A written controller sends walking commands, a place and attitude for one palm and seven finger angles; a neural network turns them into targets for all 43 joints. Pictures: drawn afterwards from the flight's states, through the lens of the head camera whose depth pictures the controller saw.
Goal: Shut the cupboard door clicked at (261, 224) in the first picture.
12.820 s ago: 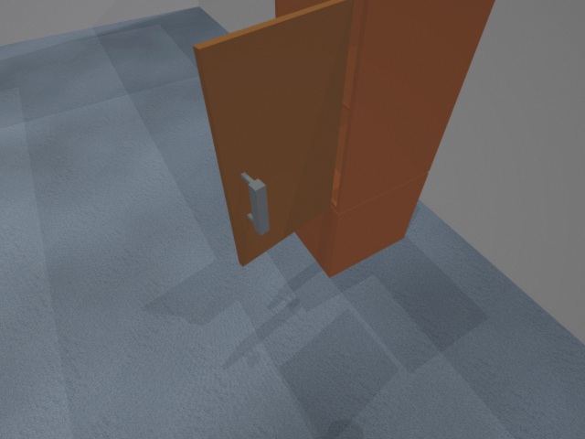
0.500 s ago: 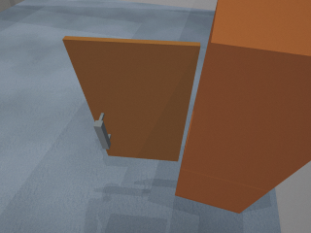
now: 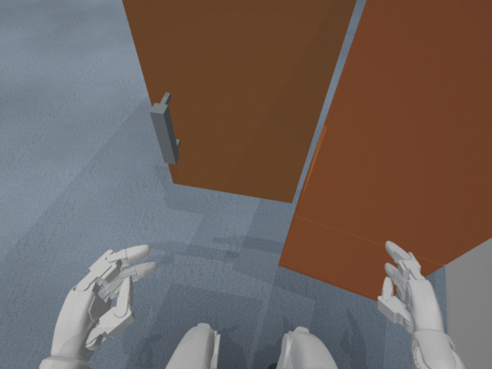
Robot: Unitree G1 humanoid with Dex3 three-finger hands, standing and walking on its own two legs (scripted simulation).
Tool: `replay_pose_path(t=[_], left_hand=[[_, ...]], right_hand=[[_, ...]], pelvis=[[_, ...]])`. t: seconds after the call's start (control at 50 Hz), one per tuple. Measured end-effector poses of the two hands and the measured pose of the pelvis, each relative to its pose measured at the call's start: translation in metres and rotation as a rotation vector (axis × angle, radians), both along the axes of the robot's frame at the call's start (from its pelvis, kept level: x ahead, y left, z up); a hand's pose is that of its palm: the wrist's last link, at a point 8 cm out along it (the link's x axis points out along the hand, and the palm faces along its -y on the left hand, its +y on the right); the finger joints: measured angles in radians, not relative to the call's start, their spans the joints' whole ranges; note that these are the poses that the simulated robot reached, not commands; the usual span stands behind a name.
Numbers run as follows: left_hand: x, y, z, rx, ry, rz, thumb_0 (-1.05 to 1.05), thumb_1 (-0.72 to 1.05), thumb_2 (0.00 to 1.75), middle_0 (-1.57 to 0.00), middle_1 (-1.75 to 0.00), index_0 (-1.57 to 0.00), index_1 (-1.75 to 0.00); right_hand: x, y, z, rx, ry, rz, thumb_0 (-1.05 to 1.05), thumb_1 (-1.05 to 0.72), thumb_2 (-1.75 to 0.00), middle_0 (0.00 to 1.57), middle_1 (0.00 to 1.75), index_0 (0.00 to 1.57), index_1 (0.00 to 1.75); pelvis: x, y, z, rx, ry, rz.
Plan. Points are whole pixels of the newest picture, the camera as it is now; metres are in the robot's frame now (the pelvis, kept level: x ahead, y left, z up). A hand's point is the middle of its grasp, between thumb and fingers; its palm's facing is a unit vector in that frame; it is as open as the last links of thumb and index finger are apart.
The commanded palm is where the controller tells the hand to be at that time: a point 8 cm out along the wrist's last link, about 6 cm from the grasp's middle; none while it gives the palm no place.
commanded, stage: raise the hand and make a fist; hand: left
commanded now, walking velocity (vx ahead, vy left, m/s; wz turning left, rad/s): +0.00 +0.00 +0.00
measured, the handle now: (169, 129) +0.55 +0.22 +0.01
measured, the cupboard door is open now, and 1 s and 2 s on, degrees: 100 100 100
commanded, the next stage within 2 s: bring the fist close to the handle in 1.44 s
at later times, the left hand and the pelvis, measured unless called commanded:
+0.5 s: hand (120, 282) +0.22 +0.21 +0.04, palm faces -0.08 -1.00 -0.03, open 3.6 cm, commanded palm +0.20 +0.26 +0.04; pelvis +0.00 +0.03 +0.00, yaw +0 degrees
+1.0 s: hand (115, 271) +0.24 +0.22 +0.04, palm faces -0.07 -1.00 -0.04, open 3.1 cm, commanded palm +0.22 +0.27 +0.04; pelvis +0.02 +0.03 +0.00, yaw +0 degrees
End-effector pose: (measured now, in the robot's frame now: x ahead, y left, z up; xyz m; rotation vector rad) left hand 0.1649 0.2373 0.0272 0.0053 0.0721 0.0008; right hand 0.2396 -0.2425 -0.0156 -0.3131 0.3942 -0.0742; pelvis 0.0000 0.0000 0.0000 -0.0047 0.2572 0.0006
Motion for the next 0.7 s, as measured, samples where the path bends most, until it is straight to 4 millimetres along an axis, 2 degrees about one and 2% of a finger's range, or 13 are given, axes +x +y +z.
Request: replay_pose_path(t=[0.08,0.18,0.3,0.38,0.46,0.54,0.7], left_hand=[[0.002,0.003,0.016,0.036,-0.092,-0.017,0.02,0.9,0.9,-0.55,-0.67,-0.54,-0.67],[0.026,-0.001,0.016,0.025,-0.056,-0.109,0.02,0.9,0.9,-0.64,-0.77,-0.63,-0.77],[0.04,0.009,0.013,0.015,0.04,-0.091,0.02,0.9,0.9,-0.75,-0.89,-0.74,-0.89],[0.04,0.02,0.018,0.026,0.016,-0.058,0.02,0.9,0.9,-0.82,-0.97,-0.82,-0.97],[0.041,0.025,0.015,0.028,0.005,-0.067,0.02,0.91,0.9,-0.89,-1.05,-0.89,-1.05],[0.043,0.025,0.012,0.022,0.008,-0.083,0.02,0.91,0.9,-0.96,-1.13,-0.96,-1.13],[0.047,0.03,0.016,0.025,-0.011,-0.064,0.02,0.91,0.9,-1.11,-1.29,-1.11,-1.29]], right_hand=[[-0.01,0.028,-0.027,0.038,0.06,0.045,0.01,-0.91,-0.9,0.2,0.3,0.2,0.3],[-0.045,0.051,-0.058,0.109,0.194,0.02,0.01,-0.9,-0.9,0.2,0.3,0.2,0.3],[-0.088,0.052,-0.068,0.13,0.312,-0.074,0.01,-0.9,-0.9,0.21,0.3,0.2,0.3],[-0.099,0.042,-0.066,0.09,0.341,-0.107,0.01,-0.9,-0.9,0.21,0.3,0.2,0.3],[-0.093,0.032,-0.061,0.039,0.334,-0.114,0.01,-0.9,-0.9,0.2,0.3,0.2,0.3],[-0.074,0.028,-0.052,0.005,0.295,-0.106,0.01,-0.9,-0.9,0.2,0.3,0.2,0.3],[-0.033,0.045,-0.039,0.014,0.222,-0.049,0.01,-0.91,-0.9,0.2,0.3,0.2,0.3]], pelvis=[[-0.007,0.003,-0.009,-0.025,0.012,0.019],[-0.011,0.009,-0.01,-0.037,0.028,0.022],[-0.007,0.019,-0.002,-0.034,0.042,0.007],[-0.001,0.026,0.0,-0.034,0.051,0.004],[0.003,0.032,-0.001,-0.036,0.06,0.005],[0.007,0.036,-0.003,-0.04,0.067,0.005],[0.014,0.038,-0.002,-0.048,0.077,0.009]])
